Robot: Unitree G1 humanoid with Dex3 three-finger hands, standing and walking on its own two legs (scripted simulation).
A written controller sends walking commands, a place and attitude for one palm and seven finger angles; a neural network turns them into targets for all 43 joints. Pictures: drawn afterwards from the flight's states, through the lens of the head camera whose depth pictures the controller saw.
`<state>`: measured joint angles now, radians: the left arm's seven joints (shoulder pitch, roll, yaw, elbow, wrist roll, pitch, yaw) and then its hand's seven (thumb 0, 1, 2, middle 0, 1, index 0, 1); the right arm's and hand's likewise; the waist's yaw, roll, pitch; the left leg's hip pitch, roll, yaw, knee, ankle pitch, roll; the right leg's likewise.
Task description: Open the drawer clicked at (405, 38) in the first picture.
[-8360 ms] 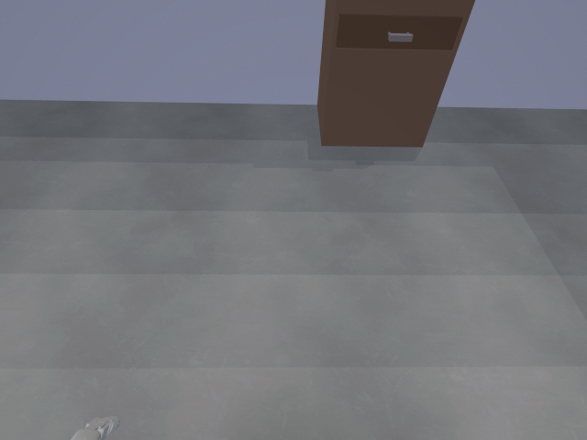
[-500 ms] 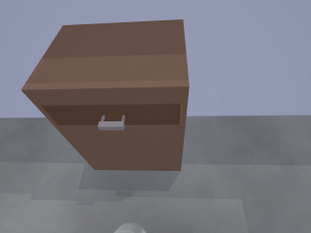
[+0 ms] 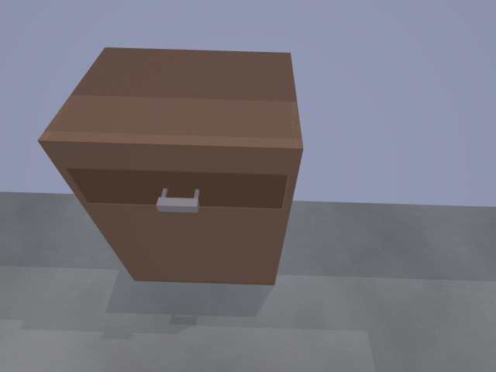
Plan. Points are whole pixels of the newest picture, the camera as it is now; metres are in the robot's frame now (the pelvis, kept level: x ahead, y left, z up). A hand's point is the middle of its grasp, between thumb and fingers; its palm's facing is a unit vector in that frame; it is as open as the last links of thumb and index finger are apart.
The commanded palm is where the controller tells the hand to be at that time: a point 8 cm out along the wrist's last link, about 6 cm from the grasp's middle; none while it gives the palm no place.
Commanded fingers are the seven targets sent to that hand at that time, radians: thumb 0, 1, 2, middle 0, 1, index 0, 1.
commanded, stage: look again from close up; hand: left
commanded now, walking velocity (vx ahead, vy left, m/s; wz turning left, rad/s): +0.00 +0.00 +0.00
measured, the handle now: (179, 198) +0.53 +0.21 -0.14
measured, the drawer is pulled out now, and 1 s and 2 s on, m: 0.00 0.00 0.00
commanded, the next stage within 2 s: raise the hand with hooked fingers in 0.58 s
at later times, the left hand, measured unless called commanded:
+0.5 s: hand out of the picture +0.02 +0.16 -0.19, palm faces +0.05 -0.99 -0.16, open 7.3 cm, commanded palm none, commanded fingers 0.00 0.90 0.90 -0.20 -0.30 -0.20 -0.30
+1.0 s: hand (135, 318) +0.20 +0.19 -0.02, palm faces +0.04 -0.39 -0.92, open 8.0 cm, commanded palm +0.14 +0.23 -0.03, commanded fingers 0.00 0.50 0.73 -0.23 -0.56 -0.23 -0.56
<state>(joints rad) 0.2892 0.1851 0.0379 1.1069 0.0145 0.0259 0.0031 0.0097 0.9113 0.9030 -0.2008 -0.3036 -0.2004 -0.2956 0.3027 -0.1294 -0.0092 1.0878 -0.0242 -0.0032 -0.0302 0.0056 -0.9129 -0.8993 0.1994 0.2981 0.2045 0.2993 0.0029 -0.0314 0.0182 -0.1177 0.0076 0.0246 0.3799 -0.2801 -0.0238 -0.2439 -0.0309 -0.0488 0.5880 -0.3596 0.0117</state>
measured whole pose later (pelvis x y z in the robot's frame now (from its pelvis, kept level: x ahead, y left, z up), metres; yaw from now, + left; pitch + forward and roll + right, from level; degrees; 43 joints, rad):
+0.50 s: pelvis +0.02 +0.00 +0.00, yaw -1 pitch -2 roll -1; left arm 0.34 0.14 -0.01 1.06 0.01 0.00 0.05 0.02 0.93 0.90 -0.20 -0.30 -0.20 -0.30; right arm 0.21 -0.15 0.00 1.05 -0.01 -0.01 -0.04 0.00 -0.92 -0.90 0.20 0.30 0.20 0.30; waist 0.01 -0.02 -0.03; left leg -0.17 0.02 0.06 0.55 -0.34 0.03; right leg -0.09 0.04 -0.07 0.46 -0.33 -0.03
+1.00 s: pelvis -0.06 +0.04 -0.03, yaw -2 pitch +3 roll +1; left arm 0.17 0.21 -0.16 0.18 0.82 0.03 0.39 0.02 0.74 0.82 -0.21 -0.42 -0.21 -0.41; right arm 0.20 -0.25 0.01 0.65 -0.01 -0.08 -0.01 0.01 -0.91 -0.90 0.20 0.30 0.20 0.30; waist -0.02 0.08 -0.09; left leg -0.49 -0.09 0.11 0.72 -0.30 0.07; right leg -0.54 0.04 0.06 0.80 -0.36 -0.04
